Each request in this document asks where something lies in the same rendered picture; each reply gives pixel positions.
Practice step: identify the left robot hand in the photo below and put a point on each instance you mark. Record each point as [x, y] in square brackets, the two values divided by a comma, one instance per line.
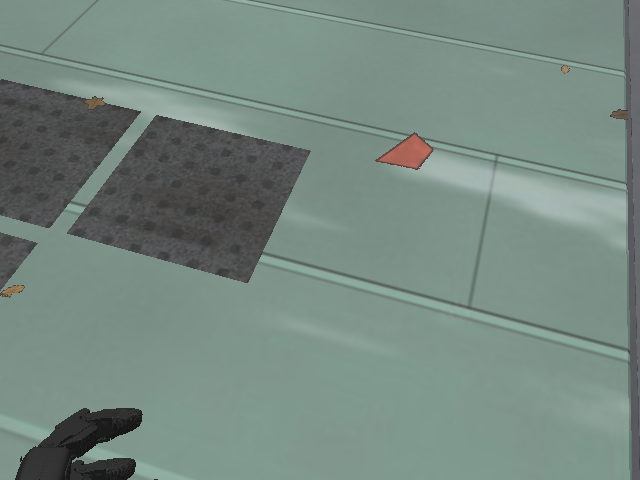
[73, 437]

